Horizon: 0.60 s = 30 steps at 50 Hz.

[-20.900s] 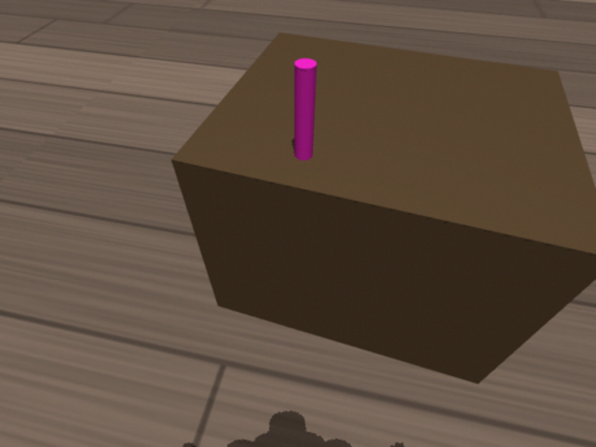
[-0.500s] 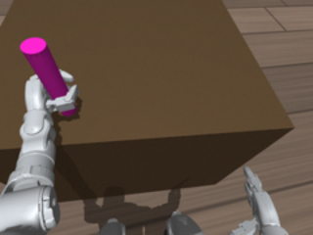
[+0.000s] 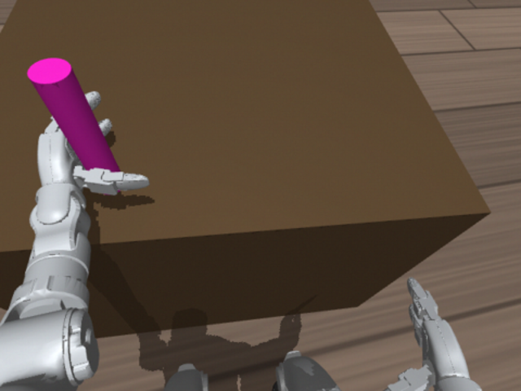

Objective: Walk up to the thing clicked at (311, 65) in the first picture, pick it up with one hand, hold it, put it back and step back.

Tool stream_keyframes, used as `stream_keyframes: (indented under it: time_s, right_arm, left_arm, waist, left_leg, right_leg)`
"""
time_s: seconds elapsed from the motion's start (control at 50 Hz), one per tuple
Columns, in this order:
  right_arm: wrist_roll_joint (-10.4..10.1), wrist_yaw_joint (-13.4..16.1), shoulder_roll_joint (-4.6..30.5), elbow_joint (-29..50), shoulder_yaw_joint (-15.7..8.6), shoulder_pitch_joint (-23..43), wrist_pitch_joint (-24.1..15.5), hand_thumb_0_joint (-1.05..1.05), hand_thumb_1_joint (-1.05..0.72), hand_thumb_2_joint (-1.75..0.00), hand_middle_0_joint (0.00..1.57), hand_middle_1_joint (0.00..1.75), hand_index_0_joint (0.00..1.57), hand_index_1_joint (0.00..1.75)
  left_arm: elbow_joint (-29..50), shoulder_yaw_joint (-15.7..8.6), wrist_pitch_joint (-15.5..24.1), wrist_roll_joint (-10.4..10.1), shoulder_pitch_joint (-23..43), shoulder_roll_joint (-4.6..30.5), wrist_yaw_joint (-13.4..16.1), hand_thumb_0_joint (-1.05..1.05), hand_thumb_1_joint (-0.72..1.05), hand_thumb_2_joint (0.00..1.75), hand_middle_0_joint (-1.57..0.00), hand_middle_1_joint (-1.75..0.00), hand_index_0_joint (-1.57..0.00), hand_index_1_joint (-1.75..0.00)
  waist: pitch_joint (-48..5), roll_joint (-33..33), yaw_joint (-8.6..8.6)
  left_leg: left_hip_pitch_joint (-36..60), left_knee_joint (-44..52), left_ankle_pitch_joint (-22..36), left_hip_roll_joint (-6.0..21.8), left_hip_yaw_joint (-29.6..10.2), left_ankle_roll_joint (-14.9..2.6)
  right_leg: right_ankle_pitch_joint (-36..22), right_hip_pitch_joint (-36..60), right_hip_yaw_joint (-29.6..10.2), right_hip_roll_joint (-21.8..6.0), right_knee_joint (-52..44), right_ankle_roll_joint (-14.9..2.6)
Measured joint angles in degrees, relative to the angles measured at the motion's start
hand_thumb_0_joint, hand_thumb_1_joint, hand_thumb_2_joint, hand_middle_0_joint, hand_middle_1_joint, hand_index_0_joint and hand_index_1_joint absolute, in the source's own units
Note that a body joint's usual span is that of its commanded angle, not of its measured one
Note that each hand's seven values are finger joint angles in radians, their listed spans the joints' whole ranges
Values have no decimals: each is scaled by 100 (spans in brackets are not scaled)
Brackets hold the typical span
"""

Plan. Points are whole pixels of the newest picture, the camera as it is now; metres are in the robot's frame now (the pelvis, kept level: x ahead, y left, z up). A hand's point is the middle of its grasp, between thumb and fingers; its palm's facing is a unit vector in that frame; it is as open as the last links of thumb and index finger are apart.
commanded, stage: withdraw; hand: left
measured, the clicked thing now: (87, 139) +0.46 +0.20 +0.10
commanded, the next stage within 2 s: rise in 0.40 s
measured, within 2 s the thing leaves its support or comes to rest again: neither
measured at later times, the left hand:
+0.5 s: hand (12, 95) +0.46 +0.26 +0.18, palm faces +0.19 -0.98 -0.03, open 17.5 cm
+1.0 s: hand out of the picture +0.38 +0.34 +0.17, palm faces +0.43 -0.83 -0.34, open 17.5 cm
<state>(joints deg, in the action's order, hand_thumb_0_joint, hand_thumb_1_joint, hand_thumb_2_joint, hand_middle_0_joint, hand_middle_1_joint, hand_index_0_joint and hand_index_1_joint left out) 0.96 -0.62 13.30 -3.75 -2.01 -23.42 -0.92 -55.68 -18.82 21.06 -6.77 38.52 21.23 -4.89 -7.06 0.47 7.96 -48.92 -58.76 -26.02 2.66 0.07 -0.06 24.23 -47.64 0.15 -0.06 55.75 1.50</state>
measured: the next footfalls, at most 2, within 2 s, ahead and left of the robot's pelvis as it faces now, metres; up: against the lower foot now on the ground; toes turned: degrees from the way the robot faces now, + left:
none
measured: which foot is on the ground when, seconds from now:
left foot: down 0.00-1.00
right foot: down 0.00-1.00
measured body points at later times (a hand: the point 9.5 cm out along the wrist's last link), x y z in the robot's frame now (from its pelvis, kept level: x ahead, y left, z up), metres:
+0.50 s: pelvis +0.01 +0.00 +0.02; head +0.05 +0.01 +0.47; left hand +0.44 +0.31 +0.18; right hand +0.16 -0.27 -0.02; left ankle +0.02 +0.12 -0.67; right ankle +0.03 -0.14 -0.67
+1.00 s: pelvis +0.02 +0.00 +0.04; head +0.03 +0.00 +0.49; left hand +0.35 +0.39 +0.19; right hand +0.17 -0.25 -0.01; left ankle +0.02 +0.12 -0.67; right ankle +0.03 -0.14 -0.67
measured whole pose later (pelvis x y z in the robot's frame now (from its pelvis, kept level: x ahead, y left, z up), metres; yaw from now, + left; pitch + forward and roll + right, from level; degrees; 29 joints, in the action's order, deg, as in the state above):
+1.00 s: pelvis +0.02 +0.00 +0.04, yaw +1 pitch +7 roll -1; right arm -3.7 1.8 14.3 -19.9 -2.6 -21.4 -2.4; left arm -37.6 -21.5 1.9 -1.4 22.8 33.2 -0.7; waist -5.9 -1.5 0.7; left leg -27.8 -41.6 -20.4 1.7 0.8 0.0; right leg 18.8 -26.6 0.0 -0.9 38.8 1.6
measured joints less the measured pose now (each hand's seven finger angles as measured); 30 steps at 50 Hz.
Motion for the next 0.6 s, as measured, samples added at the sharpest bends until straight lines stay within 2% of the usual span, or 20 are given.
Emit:
stream_keyframes:
  time_s: [0.18,0.32,0.42,0.54,0.6]
  right_arm:
    - [-16,5,43,17,-96,30,76,-1,52,-6,6,5,6,5]
    - [-93,76,93,-71,-187,24,186,-1,52,-6,6,5,6,5]
    - [-212,147,70,-490,-162,82,213,-1,52,-5,6,5,6,5]
    - [-344,222,68,-1185,-43,293,83,-1,53,-5,5,5,6,5]
    - [-366,220,58,-1329,-13,380,85,-1,55,-5,5,5,6,5]
  left_arm:
    - [250,-27,-66,3,-128,-1,-23,-1,-52,8,-20,-12,-20,-12]
    - [609,-251,-362,-21,-127,232,-77,-2,-52,5,-10,-6,-10,-6]
    - [693,-372,-811,-117,-41,611,-327,-2,-54,3,-7,-4,-8,-4]
    - [257,-367,-1345,-253,275,1063,-783,-2,-55,1,-6,-3,-8,-2]
    - [94,-174,-1551,117,307,1279,-710,-2,-55,1,-6,-3,-7,-2]
  waist:
    - [25,5,-1]
    - [-7,-18,-50]
    - [-93,-88,-147]
    - [-115,-158,-305]
    - [5,-177,-359]
  left_leg:
    - [91,40,-28,0,15,-1]
    - [412,246,-2,13,37,6]
    - [802,522,65,19,41,11]
    - [1105,815,198,-25,44,2]
    - [1244,985,295,-63,65,-3]
  right_leg:
    - [19,89,-14,0,-48,7]
    - [-19,405,-29,13,-264,5]
    - [-93,799,-24,20,-550,-2]
    - [-195,1096,-19,-21,-805,-3]
    - [-263,1212,-35,-57,-923,7]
